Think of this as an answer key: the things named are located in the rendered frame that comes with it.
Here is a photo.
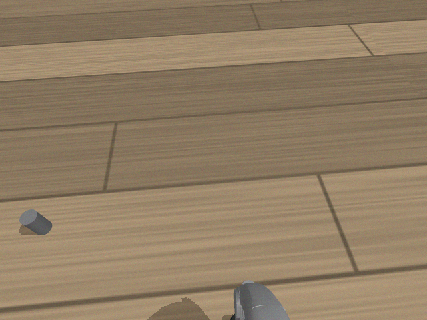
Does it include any can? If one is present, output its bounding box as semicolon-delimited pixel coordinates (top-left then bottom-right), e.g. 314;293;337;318
19;209;52;235

